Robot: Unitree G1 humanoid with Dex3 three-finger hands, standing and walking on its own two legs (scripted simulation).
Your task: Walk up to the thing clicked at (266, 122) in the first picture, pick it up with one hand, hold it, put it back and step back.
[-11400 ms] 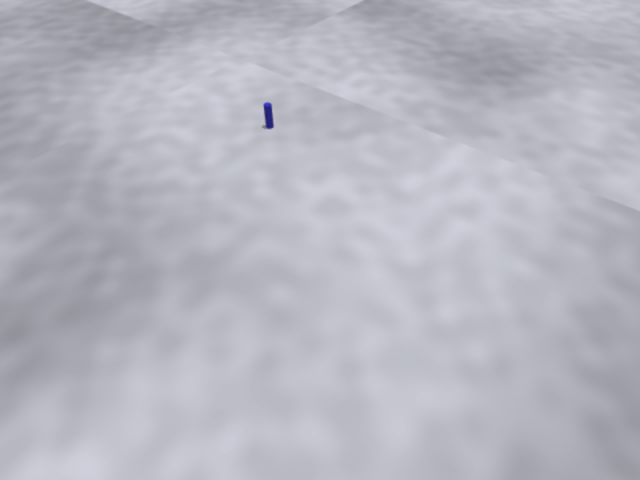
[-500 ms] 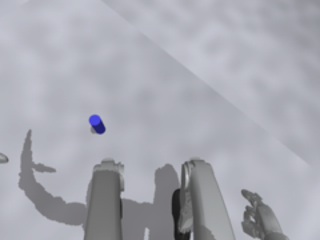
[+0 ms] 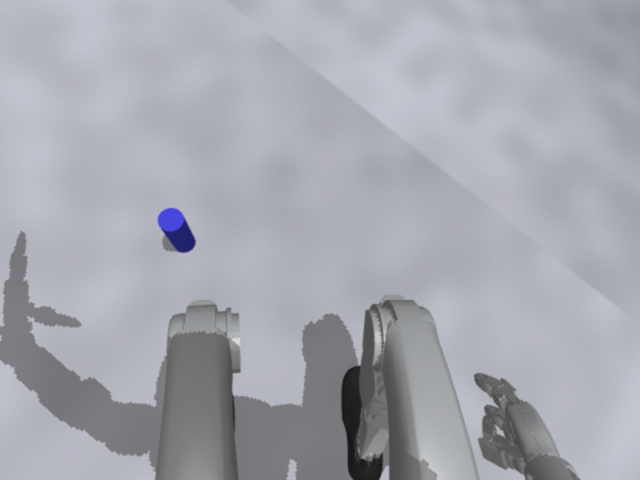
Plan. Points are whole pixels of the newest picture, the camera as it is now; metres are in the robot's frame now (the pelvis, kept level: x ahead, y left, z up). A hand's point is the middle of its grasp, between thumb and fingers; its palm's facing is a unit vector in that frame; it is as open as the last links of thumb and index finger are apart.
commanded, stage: go down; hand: left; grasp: from the side
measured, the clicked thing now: (178, 232) +0.49 +0.23 -0.34
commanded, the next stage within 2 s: approach in 0.68 s
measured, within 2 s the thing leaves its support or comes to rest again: neither
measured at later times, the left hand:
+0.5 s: hand out of the picture +0.40 +0.40 -0.02, palm faces +0.16 -0.98 -0.13, open 17.1 cm
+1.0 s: hand out of the picture +0.41 +0.40 -0.05, palm faces +0.16 -0.99 -0.05, open 17.2 cm
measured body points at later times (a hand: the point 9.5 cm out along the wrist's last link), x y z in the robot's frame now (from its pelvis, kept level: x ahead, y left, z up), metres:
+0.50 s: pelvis +0.00 +0.01 -0.03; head +0.20 +0.07 +0.37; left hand +0.38 +0.45 -0.01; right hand +0.13 -0.28 -0.13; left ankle +0.08 +0.14 -0.37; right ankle +0.10 -0.14 -0.37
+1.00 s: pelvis -0.01 +0.01 -0.05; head +0.21 +0.08 +0.34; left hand +0.40 +0.45 -0.05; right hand +0.14 -0.27 -0.14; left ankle +0.08 +0.14 -0.37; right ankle +0.10 -0.14 -0.37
